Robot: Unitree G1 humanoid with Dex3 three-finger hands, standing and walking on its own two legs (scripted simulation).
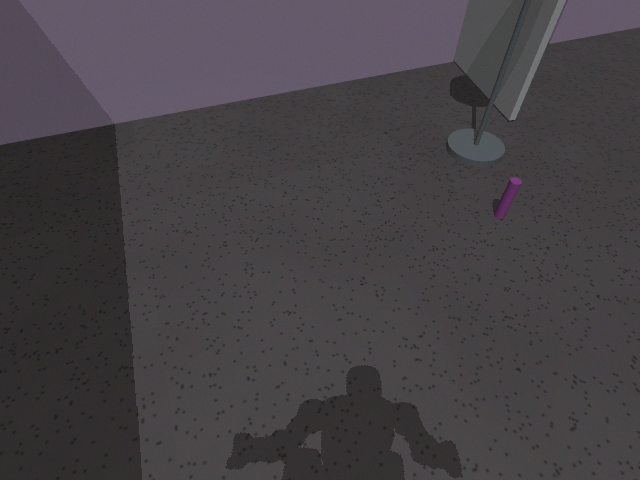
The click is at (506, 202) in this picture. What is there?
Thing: slim round
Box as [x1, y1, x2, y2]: [494, 177, 521, 218]
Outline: 520,179 512,177 509,180 494,212 494,215 497,218 502,218 504,216 521,183
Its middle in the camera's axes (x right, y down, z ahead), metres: +0.81 -0.19 +1.70
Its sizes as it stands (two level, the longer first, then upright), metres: 0.047 0.047 0.201
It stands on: the floor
